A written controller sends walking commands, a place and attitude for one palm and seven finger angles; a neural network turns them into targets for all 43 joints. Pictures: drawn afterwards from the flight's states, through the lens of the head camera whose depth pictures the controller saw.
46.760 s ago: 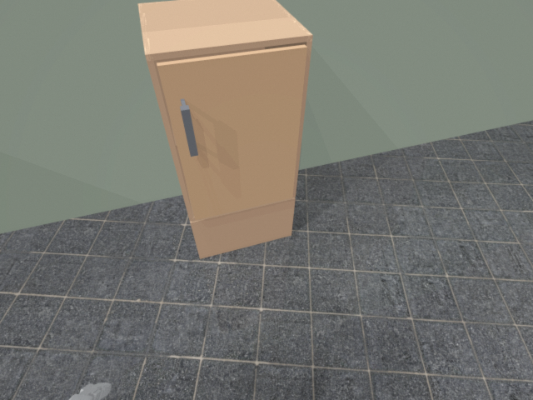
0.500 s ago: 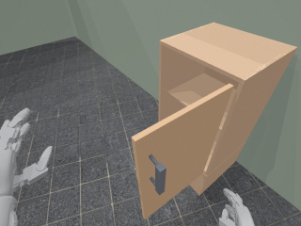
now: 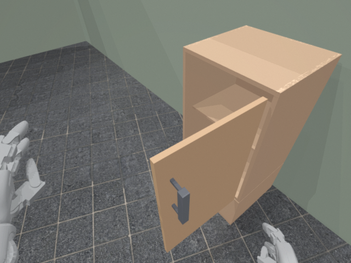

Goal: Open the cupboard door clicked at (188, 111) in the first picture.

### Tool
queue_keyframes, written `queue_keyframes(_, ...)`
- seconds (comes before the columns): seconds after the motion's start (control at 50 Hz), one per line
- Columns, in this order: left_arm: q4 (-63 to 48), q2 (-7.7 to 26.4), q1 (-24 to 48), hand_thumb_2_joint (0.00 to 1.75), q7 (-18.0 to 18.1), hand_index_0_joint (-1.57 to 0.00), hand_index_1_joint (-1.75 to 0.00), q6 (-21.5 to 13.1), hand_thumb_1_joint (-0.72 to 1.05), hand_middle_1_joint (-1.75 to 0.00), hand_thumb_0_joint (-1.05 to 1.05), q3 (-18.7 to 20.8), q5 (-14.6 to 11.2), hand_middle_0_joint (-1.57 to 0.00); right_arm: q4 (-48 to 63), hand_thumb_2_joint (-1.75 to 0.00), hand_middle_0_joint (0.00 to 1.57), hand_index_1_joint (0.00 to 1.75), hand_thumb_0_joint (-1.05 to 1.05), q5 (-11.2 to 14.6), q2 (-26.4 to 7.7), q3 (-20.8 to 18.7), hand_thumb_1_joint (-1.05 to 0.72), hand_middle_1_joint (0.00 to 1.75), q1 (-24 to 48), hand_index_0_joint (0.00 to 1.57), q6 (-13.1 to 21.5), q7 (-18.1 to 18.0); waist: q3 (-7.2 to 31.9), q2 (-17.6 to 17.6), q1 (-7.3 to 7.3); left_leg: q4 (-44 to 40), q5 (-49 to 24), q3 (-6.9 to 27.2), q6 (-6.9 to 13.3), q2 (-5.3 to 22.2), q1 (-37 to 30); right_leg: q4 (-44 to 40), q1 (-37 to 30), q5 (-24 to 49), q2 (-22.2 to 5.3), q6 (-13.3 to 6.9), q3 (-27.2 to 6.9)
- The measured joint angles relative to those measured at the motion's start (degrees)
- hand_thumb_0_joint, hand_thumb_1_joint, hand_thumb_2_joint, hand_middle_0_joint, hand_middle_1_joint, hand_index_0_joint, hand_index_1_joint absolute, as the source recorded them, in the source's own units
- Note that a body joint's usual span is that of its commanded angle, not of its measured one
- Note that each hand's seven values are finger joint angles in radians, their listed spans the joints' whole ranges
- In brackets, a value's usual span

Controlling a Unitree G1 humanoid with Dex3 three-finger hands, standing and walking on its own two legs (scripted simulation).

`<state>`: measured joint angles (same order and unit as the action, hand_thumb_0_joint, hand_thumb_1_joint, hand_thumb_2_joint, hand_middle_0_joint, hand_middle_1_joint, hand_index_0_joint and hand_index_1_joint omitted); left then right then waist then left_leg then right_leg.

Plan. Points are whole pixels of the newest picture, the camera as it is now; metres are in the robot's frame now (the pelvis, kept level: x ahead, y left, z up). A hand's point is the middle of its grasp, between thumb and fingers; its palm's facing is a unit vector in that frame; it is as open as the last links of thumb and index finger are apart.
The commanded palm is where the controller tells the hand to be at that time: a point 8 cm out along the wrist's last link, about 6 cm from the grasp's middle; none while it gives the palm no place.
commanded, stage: step back with the hand held close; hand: left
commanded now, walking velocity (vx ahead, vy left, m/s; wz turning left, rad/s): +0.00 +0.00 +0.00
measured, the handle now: (178, 201) +0.30 +0.04 -0.06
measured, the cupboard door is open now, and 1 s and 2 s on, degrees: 88 88 88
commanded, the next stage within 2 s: stop stepping back and stand still in 1.40 s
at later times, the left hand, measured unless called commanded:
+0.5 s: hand (25, 199) +0.16 +0.28 +0.16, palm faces +0.39 -0.75 -0.53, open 7.4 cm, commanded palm +0.10 +0.31 +0.17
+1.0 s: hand out of the picture +0.09 +0.29 +0.16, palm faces +0.50 -0.71 -0.50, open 7.4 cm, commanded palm +0.02 +0.32 +0.17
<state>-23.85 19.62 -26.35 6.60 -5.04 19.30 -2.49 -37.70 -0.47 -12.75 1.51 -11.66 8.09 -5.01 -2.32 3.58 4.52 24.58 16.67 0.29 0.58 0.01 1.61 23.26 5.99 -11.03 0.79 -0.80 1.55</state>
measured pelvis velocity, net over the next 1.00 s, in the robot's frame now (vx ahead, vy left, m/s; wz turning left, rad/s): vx -0.11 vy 0.01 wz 0.03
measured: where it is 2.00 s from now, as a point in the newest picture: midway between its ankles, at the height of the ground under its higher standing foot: outside the picture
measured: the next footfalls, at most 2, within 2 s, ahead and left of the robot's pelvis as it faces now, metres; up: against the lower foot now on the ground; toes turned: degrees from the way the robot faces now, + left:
right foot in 1.52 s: -0.27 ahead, -0.11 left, +0.00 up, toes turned +4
left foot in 1.66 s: -0.09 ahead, +0.09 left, +0.00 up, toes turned -1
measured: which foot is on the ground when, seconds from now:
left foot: down 0.00-1.00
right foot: down 0.00-1.00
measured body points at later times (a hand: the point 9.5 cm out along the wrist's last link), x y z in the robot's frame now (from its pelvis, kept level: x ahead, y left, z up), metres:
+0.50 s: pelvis -0.05 +0.02 +0.00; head -0.03 +0.01 +0.44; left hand +0.13 +0.31 +0.19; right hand +0.13 -0.23 -0.09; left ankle -0.03 +0.11 -0.74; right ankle +0.03 -0.11 -0.74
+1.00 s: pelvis -0.11 +0.01 -0.02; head -0.09 +0.03 +0.43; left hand +0.06 +0.33 +0.19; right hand +0.07 -0.22 -0.10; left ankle -0.03 +0.11 -0.74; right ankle -0.04 -0.11 -0.74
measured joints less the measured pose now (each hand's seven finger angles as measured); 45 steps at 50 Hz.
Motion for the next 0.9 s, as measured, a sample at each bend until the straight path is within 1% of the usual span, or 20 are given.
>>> queue_keyframes(0.06,0.63,-0.34,0.49,0.9,-0.1,-0.21,-0.3,0.0,0.89,-0.3,0.02,-0.12,0.04,-0.21,-0.04,-0.89,0.2,0.3,0.01,-0.03,0.09,-0.04,-0.91,0.3,0.33,0.2,-0.06,0.12,-0.22,0.06,0.03,-0.37,-0.31,-0.08,-0.05,0.02,-0.05,-0.26,0.02,0.28,0.03,-0.05,-0.07)
queue_keyframes(0.08,1.0,-0.32,0.69,0.9,-0.21,-0.21,-0.3,-0.36,0.89,-0.3,0.02,0.12,0.14,-0.21,0.23,-0.89,0.2,0.3,0.01,0.05,0.01,0.11,-0.91,0.3,0.4,0.2,-0.38,0.13,-0.01,0.11,-0.18,-0.16,-0.33,0.06,-0.05,0.09,0.52,-0.43,0.35,0.42,0.08,-0.04,0.07)
queue_keyframes(0.14,2.11,0.13,0.42,0.9,-0.15,-0.21,-0.3,-2.16,0.89,-0.3,0.02,1.89,0.55,-0.21,1.17,-0.89,0.2,0.3,0.01,-0.13,-0.04,0.3,-0.91,0.3,1.29,0.2,-1.86,0.43,0.57,-0.08,-1.59,0.67,-0.48,0.32,-0.03,0.33,3.24,-1.16,2.29,1.32,0.31,-0.04,0.35)
queue_keyframes(0.2,1.64,0.62,-0.47,0.9,0.04,-0.21,-0.3,-3.05,0.89,-0.3,0.02,2.49,0.82,-0.21,2.23,-0.89,0.2,0.3,0.01,-0.4,-0.47,-0.07,-0.91,0.3,2.18,0.2,-2.92,0.44,0.17,-0.55,-2.59,0.8,-1.08,-0.13,0.08,0.2,5.49,-1.33,4.57,2.32,0.2,0.08,-0.08)
queue_keyframes(0.28,-0.86,1.57,-2.95,0.9,0.11,-0.21,-0.3,-3.59,0.89,-0.3,0.02,1.84,0.92,-0.21,3.4,-0.89,0.2,0.3,0.01,-0.43,-1.23,-1.11,-0.91,0.3,2.51,0.2,-4.25,0.18,-0.32,-1.17,-3.63,0.66,-2.04,-0.85,0.47,-0.58,7.67,-0.5,7.34,2.93,-0.55,0.58,-0.82)
queue_keyframes(0.34,-2.94,2.93,-4.9,0.9,0.14,-0.21,-0.3,-3.87,0.89,-0.3,0.02,2.08,0.81,-0.21,3.97,-0.89,0.2,0.3,0.01,-0.15,-1.32,-1.93,-0.91,0.3,2.34,0.2,-5.45,-0.05,-0.32,-1.68,-4.09,1.18,-2.37,-1.24,0.78,-1.12,9.03,0.61,9.03,3.01,-1.07,0.93,-1.24)
queue_keyframes(0.42,-4.25,4.81,-6.14,0.9,0.61,-0.21,-0.3,-4.41,0.89,-0.3,0.02,3.69,0.65,-0.22,4.25,-0.89,0.2,0.3,0.01,0.25,-0.88,-2.48,-0.91,0.3,1.99,0.2,-6.61,-0.42,-0.05,-2.5,-4.24,2.23,-2.67,-1.57,1.11,-1.64,10.51,1.95,10.68,3.23,-1.59,1.26,-1.58)
queue_keyframes(0.48,-4.05,5.13,-5.92,0.9,1.15,-0.21,-0.3,-4.72,0.89,-0.3,0.02,4.66,0.75,-0.22,4.4,-0.89,0.2,0.3,0.01,0.43,-0.54,-2.4,-0.91,0.3,1.77,0.2,-6.89,-0.62,0.14,-2.93,-4.07,3.12,-2.98,-1.73,1.36,-1.88,11.59,2.62,11.66,3.68,-1.83,1.44,-1.74)
queue_keyframes(0.62,-2.9,3.13,-4.44,0.9,2.02,-0.21,-0.3,-5.21,0.89,-0.3,0.02,4.35,2.15,-0.22,5.23,-0.89,0.2,0.3,0.01,0.48,-0.23,-1.59,-0.91,0.3,1.11,0.2,-6.07,-0.62,-0.05,-3.29,-3.44,6.96,-3.0,-1.66,1.95,-2.01,15.24,4.91,14.48,4.5,-2.02,1.62,-1.57)
queue_keyframes(0.72,-4.31,2.39,-3.7,0.9,2.54,-0.21,-0.3,-6.03,0.89,-0.3,0.02,3.71,2.91,-0.22,5.02,-0.89,0.2,0.3,0.01,0.12,-0.18,-1.25,-0.91,0.3,0.4,0.2,-5.1,-0.51,-0.47,-3.78,-3.29,10.85,-0.39,-1.16,2.2,-1.67,18.61,5.79,16.37,4.99,-1.68,1.37,-1.09)
queue_keyframes(0.76,-5.49,2.6,-3.43,0.9,2.89,-0.21,-0.3,-6.55,0.89,-0.3,0.02,3.75,2.93,-0.22,4.8,-0.89,0.2,0.3,0.01,-0.1,-0.28,-1.15,-0.91,0.3,0.13,0.2,-4.65,-0.51,-0.69,-4.09,-3.44,11.83,-0.11,-0.94,2.16,-1.58,19.74,6.23,17.14,4.65,-1.58,1.28,-0.89)
queue_keyframes(0.8,-6.61,3.13,-3.34,0.9,3.26,-0.21,-0.3,-7.19,0.89,-0.3,0.02,4.17,2.91,-0.22,4.57,-0.89,0.2,0.3,0.01,-0.32,-0.29,-1.09,-0.91,0.3,-0.08,0.2,-4.28,-0.64,-0.98,-4.31,-3.75,11.84,-1.85,-0.84,2.2,-1.43,20.31,7.12,17.86,3.18,-1.37,1.33,-0.9)
queue_keyframes(0.86,-7.39,4.64,-3.12,0.9,3.47,-0.21,-0.3,-7.97,0.89,-0.3,0.02,5.48,3.33,-0.22,4.47,-0.89,0.2,0.3,0.01,-0.36,0.26,-1.28,-0.91,0.3,-0.94,0.2,-3.64,-0.83,-1.28,-4.56,-4.72,11.83,-4.04,-0.15,2.18,-1.65,20.53,11.09,18.16,1.38,-0.38,1.54,-2.21)
queue_keyframes(0.88,-7.28,5.24,-3.19,0.9,3.42,-0.21,-0.3,-8.17,0.88,-0.3,0.02,5.97,3.46,-0.22,4.3,-0.89,0.2,0.3,0.01,-0.32,0.61,-1.35,-0.91,0.3,-1.48,0.2,-3.53,-0.83,-0.84,-4.7,-5.04,11.9,-3.93,0.3,2.1,-1.91,20.61,12.8,17.26,1.9,0.03,1.54,-2.71)
queue_keyframes(0.9,-7.14,5.63,-3.38,0.9,3.35,-0.21,-0.3,-8.33,0.88,-0.3,0.02,6.54,3.56,-0.22,4.13,-0.89,0.2,0.3,0.01,-0.3,0.9,-1.36,-0.91,0.3,-1.96,0.2,-3.52,-0.75,-0.11,-4.8,-5.01,12.01,-3.75,0.48,2.01,-1.97,20.91,13.41,16.39,-0.27,0.38,1.59,-3.11)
